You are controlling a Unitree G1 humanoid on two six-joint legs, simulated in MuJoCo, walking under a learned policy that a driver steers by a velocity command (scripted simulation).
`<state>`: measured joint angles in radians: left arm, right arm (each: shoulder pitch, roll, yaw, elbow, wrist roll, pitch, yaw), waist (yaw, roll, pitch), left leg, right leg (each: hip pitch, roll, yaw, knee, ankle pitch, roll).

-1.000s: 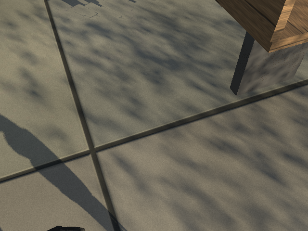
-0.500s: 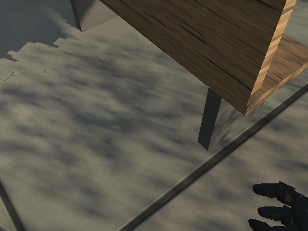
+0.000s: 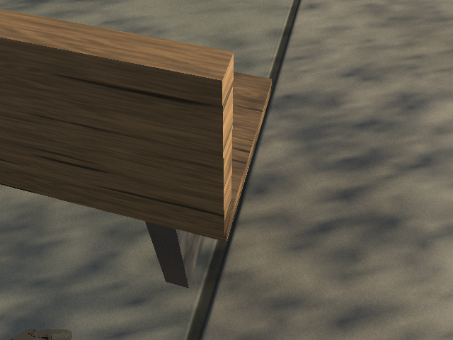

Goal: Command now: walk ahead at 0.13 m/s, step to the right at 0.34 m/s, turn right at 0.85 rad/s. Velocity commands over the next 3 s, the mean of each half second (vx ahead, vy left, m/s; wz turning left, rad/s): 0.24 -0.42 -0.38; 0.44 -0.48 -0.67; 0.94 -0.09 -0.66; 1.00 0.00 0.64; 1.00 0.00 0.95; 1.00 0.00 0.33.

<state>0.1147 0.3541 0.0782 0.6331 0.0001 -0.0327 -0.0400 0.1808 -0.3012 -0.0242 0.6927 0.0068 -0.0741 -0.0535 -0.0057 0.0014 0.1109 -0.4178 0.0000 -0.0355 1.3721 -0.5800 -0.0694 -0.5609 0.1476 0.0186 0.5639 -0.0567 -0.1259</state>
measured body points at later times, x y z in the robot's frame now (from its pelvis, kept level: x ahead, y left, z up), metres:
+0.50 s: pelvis +0.13 -0.09 +0.02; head +0.17 -0.08 +0.47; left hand +0.37 +0.10 -0.06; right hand +0.01 -0.41 -0.07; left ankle +0.09 +0.17 -0.71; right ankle +0.14 -0.28 -0.68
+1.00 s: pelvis +0.24 -0.28 +0.03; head +0.25 -0.25 +0.48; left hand +0.48 -0.11 -0.08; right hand +0.14 -0.59 -0.05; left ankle +0.29 -0.14 -0.71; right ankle +0.19 -0.45 -0.60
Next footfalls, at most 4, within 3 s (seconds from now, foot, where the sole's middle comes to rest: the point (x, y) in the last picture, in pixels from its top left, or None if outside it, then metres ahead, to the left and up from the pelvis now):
0.12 left None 0.13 0.16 -0.74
0.54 right None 0.17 -0.29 -0.74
0.80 left None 0.33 -0.16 -0.74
1.22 right None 0.32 -0.62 -0.74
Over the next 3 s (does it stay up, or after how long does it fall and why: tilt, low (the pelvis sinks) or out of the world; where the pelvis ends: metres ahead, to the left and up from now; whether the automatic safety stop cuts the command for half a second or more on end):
stays up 1.56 -1.25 0.00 its command is cut before an obstacle from the start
